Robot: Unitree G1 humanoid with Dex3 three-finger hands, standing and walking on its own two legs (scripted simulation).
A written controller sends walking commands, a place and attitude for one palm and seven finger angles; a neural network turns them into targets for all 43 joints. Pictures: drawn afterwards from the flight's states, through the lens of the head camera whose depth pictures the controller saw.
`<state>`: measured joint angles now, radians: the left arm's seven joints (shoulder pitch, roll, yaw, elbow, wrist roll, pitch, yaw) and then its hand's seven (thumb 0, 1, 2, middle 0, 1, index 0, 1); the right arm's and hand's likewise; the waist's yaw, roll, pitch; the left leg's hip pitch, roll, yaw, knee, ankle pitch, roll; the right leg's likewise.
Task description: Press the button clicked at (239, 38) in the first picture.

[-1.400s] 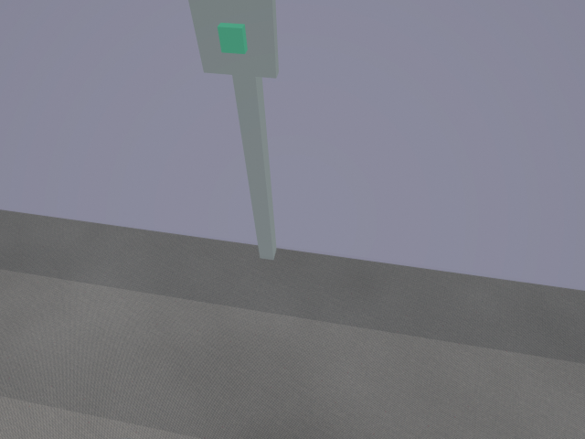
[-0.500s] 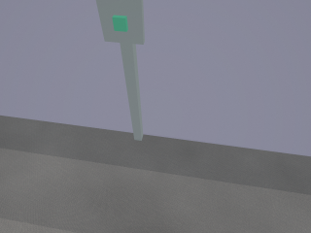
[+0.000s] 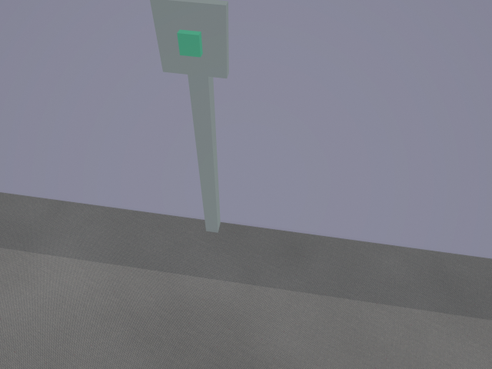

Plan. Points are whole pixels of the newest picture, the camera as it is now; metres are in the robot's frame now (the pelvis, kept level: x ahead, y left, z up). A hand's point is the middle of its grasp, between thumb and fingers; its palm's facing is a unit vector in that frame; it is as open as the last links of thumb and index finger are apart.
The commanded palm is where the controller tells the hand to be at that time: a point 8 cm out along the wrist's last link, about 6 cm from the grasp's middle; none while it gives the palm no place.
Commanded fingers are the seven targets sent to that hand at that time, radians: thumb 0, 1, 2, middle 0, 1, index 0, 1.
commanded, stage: take the last steps up to it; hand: left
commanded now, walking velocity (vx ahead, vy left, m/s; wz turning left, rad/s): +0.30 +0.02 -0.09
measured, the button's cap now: (190, 43) +0.81 +0.19 +0.15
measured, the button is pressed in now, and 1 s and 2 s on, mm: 0 0 0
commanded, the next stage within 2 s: come to a stop and stand still in 0.68 s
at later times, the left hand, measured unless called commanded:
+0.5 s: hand (171, 368) +0.16 +0.15 -0.18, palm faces +0.01 -0.99 -0.15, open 7.3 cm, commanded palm none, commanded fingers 0.00 0.90 0.90 -0.20 -0.30 -0.20 -0.30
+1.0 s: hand (176, 267) +0.36 +0.18 -0.17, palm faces +0.00 -0.97 -0.26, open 7.3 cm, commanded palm none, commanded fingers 0.00 0.90 0.90 -0.20 -0.30 -0.20 -0.30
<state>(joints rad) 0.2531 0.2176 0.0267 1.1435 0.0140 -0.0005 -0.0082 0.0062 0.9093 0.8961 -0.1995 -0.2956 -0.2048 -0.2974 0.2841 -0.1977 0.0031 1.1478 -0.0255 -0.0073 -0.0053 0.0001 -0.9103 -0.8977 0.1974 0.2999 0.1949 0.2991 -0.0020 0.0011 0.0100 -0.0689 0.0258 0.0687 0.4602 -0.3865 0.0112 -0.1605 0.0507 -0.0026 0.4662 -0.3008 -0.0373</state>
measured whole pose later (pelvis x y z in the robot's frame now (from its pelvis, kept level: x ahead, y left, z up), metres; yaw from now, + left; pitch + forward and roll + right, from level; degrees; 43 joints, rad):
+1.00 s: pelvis +0.29 -0.01 +0.00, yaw +0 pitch +0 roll +0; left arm 0.15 0.18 0.04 1.07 0.02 -0.03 0.03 0.01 0.92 0.90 -0.20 -0.30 -0.20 -0.30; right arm 0.27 -0.16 -0.04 1.12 0.00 0.03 -0.03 0.00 -0.92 -0.90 0.20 0.30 0.19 0.30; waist -0.04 0.03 0.08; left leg -0.22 0.07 0.09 0.62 -0.41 -0.05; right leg -0.26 -0.03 -0.13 0.57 -0.30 -0.04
